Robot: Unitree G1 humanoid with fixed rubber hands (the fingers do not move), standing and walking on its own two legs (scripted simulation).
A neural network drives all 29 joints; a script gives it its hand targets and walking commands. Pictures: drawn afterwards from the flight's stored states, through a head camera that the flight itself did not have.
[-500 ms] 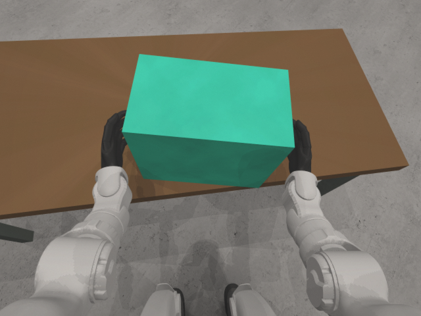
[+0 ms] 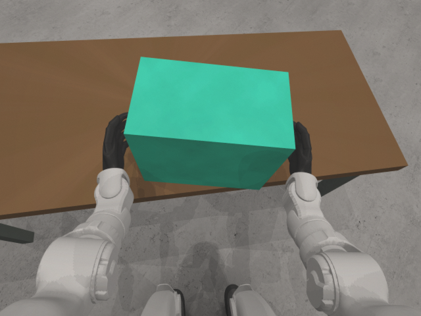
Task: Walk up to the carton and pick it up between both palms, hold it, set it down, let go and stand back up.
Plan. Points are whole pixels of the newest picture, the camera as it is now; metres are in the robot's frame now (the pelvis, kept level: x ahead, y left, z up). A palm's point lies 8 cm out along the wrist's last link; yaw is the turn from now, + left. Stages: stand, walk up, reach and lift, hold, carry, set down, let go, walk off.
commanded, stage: reach and lift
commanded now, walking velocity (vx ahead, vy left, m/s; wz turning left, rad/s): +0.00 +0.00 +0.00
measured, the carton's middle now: (208, 132) +0.48 -0.01 -0.05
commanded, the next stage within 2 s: none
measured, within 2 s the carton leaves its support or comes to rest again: leaves its support in 0.28 s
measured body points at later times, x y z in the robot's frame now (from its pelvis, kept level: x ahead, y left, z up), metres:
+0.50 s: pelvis -0.01 +0.00 +0.01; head +0.10 +0.02 +0.44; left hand +0.41 +0.16 +0.00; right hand +0.38 -0.20 +0.00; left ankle +0.01 +0.08 -0.68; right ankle +0.01 -0.16 -0.68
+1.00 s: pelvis -0.01 -0.02 +0.02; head +0.00 -0.01 +0.47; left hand +0.39 +0.16 +0.08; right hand +0.37 -0.20 +0.06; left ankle +0.01 +0.08 -0.68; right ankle +0.01 -0.16 -0.68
